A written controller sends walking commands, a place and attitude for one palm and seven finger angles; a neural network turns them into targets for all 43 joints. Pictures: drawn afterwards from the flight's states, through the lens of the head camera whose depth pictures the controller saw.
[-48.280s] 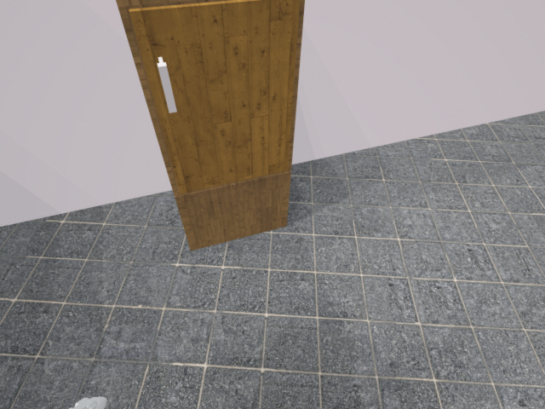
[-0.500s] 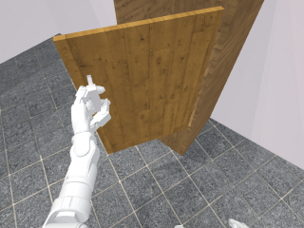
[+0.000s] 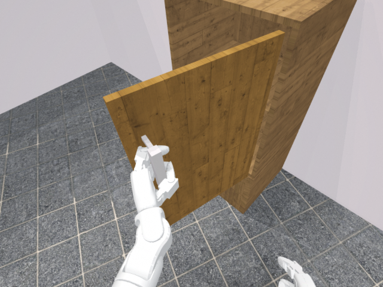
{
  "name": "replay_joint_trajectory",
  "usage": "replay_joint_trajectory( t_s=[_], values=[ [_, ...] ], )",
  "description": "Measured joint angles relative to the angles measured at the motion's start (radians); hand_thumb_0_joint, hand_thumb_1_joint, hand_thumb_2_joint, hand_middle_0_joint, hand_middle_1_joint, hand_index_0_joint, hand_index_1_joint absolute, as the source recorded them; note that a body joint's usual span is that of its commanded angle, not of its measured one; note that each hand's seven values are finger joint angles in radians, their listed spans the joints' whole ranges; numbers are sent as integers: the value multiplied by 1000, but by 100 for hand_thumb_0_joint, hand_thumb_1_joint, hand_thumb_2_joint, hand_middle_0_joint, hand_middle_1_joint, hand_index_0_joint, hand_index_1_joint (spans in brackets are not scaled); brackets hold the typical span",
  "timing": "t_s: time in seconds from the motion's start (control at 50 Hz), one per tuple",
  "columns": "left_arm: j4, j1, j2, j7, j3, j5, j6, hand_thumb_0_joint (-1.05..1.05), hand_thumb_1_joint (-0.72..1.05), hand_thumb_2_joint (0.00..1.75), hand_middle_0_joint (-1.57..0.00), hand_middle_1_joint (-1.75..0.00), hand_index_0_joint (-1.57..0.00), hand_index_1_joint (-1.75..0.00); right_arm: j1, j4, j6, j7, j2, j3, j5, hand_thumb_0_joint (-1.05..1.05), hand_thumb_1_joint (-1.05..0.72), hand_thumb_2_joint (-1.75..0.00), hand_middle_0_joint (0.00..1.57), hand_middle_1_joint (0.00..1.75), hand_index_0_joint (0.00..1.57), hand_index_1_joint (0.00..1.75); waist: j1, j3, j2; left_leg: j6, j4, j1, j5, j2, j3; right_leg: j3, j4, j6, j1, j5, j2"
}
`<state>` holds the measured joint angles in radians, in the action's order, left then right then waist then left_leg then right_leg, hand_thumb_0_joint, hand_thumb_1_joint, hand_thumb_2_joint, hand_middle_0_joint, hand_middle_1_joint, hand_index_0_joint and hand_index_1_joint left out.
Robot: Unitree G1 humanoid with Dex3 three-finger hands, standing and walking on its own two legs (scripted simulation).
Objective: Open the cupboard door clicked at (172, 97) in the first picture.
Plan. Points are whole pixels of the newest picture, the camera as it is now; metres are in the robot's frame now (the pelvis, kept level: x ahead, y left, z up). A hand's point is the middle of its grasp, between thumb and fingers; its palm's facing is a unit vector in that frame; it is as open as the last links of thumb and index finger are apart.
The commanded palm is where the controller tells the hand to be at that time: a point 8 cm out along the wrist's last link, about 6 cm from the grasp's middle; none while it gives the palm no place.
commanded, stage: open thumb and fingers to let go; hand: left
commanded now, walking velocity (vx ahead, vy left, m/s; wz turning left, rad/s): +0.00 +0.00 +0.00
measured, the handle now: (154, 162) +0.36 +0.09 +0.07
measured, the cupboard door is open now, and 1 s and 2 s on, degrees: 77 78 80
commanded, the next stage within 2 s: slide the hand sideways off the handle in 0.92 s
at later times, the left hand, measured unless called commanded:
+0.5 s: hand (175, 183) +0.31 +0.04 +0.08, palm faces +0.31 -0.95 -0.03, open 10.2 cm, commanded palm +0.26 +0.09 +0.07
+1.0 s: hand (173, 181) +0.31 +0.05 +0.08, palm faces +0.26 -0.96 -0.02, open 14.8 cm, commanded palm +0.27 +0.10 +0.07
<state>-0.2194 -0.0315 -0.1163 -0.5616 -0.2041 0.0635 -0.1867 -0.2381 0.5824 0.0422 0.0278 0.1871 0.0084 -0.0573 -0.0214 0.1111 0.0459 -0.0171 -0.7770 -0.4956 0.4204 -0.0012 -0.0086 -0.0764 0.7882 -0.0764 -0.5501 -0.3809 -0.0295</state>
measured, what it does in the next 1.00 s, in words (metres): stands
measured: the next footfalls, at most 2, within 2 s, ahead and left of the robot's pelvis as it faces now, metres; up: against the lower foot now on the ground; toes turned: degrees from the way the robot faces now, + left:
none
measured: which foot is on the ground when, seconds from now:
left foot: down 0.00-1.00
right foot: down 0.00-1.00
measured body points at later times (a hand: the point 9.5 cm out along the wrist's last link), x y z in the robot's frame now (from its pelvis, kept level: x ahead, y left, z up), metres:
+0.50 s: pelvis -0.02 -0.01 +0.00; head +0.00 -0.04 +0.45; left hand +0.28 +0.09 +0.08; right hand +0.16 -0.22 -0.11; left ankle -0.02 +0.13 -0.71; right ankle +0.01 -0.07 -0.71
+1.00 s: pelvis -0.03 +0.02 +0.00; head -0.01 +0.00 +0.45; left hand +0.29 +0.10 +0.08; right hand +0.13 -0.20 -0.11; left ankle -0.02 +0.13 -0.71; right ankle +0.01 -0.07 -0.71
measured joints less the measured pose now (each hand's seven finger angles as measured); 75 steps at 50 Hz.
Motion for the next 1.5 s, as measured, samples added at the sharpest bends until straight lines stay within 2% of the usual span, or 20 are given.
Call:
replay_joint_trajectory(
  t_s=[0.12, 0.2, 0.3, 0.4, 0.62, 0.72, 0.86, 1.04, 1.06, 1.08, 1.12, 1.18, 1.22, 1.26, 1.28, 1.38, 1.5],
  values=[
    [56, 57, 21, -17, -68, 4, 24, 3, 70, 74, -36, -133, -36, -134, 17, 4, -14, -7, 3, -2, 4, 1, -90, -90, 20, 30, 19, 30, -10, -10, 5, -10, 2, 17, -5, -3, -15, -14, -3, -10, 21, 0, -2],
    [14, 9, 10, -35, -52, 7, 27, 2, 67, 76, -37, -133, -37, -134, 48, 22, -22, -19, 4, -3, 0, 1, -90, -90, 20, 30, 19, 30, -4, -15, 6, -13, -5, 9, -10, -1, -23, -23, 4, -14, 16, 1, 0],
    [-25, -40, -2, -30, -21, 0, 26, 2, 57, 75, -38, -132, -37, -133, 68, 25, -26, -22, 2, -4, 0, 1, -90, -90, 20, 30, 19, 30, 9, -8, 6, -15, -5, -3, -20, 4, -26, -26, 11, -16, 3, 6, 6],
    [-46, -55, -5, -10, -8, -9, 16, 2, 36, 66, -37, -129, -36, -130, 72, 22, -23, -23, -1, -9, 2, 1, -90, -90, 20, 30, 19, 30, 15, -8, 5, -13, -2, -5, -28, 8, -26, -26, 11, -15, 0, 12, 9],
    [-90, -97, -11, -18, -7, 0, 0, 0, -27, 40, -34, -121, -32, -121, 59, 36, -17, -31, -3, -11, 3, 1, -90, -90, 20, 30, 20, 30, 11, -14, -1, -4, -13, -20, -32, 11, -18, -18, 11, -5, -12, 25, 13],
    [-115, -125, -16, -31, -6, 2, 1, 0, -41, 34, -32, -109, -29, -109, 49, 42, -15, -32, -4, -11, 3, 1, -90, -90, 20, 30, 20, 30, 8, -14, -6, 4, -19, -26, -31, 13, -10, -10, 13, 2, -18, 28, 15],
    [-129, -137, -17, -36, -21, 5, 3, -1, -48, 31, -28, -82, -27, -82, 39, 40, -10, -25, -9, -13, 3, 1, -90, -90, 20, 30, 20, 30, 4, -12, -8, 15, -26, -28, -25, 14, 3, 2, 15, 12, -21, 30, 15],
    [-137, -155, -20, -45, -44, 5, 12, -1, -50, 30, -40, -62, -37, -66, 51, 40, -9, -15, -10, -16, 2, 1, -90, -90, 20, 30, 20, 30, 13, -15, -5, 26, -48, -40, -16, 21, 6, 5, 29, 23, -28, 26, 22],
    [-134, -153, -14, -26, -43, 14, 9, -1, -50, 30, -41, -61, -36, -65, 53, 40, -10, -15, -10, -19, 3, 1, -90, -90, 20, 30, 20, 30, 14, -18, -8, 27, -49, -40, -16, 23, 6, 5, 32, 23, -29, 25, 24],
    [-128, -145, 3, 28, -42, 22, -4, -1, -50, 30, -40, -59, -34, -63, 51, 35, -10, -17, -10, -22, 6, 1, -90, -90, 20, 30, 20, 30, 15, -21, -13, 29, -50, -42, -17, 26, 6, 5, 36, 24, -32, 24, 27],
    [-114, -133, 63, 182, -40, 17, -38, -1, -50, 30, -37, -54, -28, -57, 39, 18, -14, -26, -8, -28, 17, 1, -90, -90, 20, 30, 20, 30, 20, -28, -18, 31, -55, -45, -17, 29, 5, 4, 43, 25, -35, 22, 31],
    [-102, -134, 156, 405, -50, -51, -61, -1, -50, 30, -30, -45, -20, -48, 16, -8, -30, -43, 7, -34, 48, 1, -90, -90, 20, 30, 20, 30, 24, -42, -6, 34, -61, -37, -15, 31, 0, -1, 40, 28, -21, 22, 32],
    [-110, -141, 176, 488, -48, -116, -48, -1, -50, 30, -26, -41, -17, -43, 6, -14, -45, -51, 19, -39, 66, 1, -90, -90, 20, 30, 20, 30, 23, -48, 4, 37, -59, -28, -15, 31, -1, -1, 32, 32, -9, 25, 33],
    [-119, -144, 165, 517, -37, -161, -31, -1, -50, 30, -23, -38, -16, -39, 2, -14, -61, -52, 26, -44, 74, 1, -90, -90, 20, 30, 20, 30, 21, -51, 5, 39, -50, -20, -18, 33, 5, 4, 25, 36, -3, 29, 34],
    [-113, -137, 155, 519, -31, -170, -28, -1, -51, 30, -22, -36, -16, -38, -1, -15, -67, -51, 28, -45, 76, 1, -90, -90, 20, 30, 20, 30, 20, -51, 4, 41, -45, -18, -20, 33, 9, 9, 22, 38, -3, 31, 34],
    [-59, -80, 121, 476, -19, -134, -27, -1, -50, 30, -18, -34, -19, -35, -18, -35, -86, -27, 23, -40, 68, 1, -90, -90, 20, 30, 20, 30, 14, -44, -10, 45, -33, -14, -19, 33, 28, 29, 23, 42, -11, 30, 33],
    [62, 47, 132, 468, -18, -98, -44, -1, -50, 30, -17, -34, -18, -32, -29, -62, -80, -13, 15, -39, 63, 1, -90, -90, 20, 30, 20, 30, 10, -39, -19, 45, -37, -4, -2, 25, 41, 41, 31, 41, -9, 17, 24]
  ],
)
